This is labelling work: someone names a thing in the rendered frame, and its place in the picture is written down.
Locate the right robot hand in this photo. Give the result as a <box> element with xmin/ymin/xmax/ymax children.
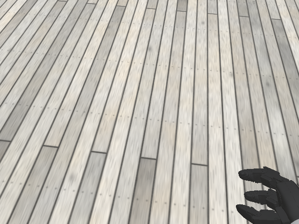
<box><xmin>235</xmin><ymin>166</ymin><xmax>299</xmax><ymax>224</ymax></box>

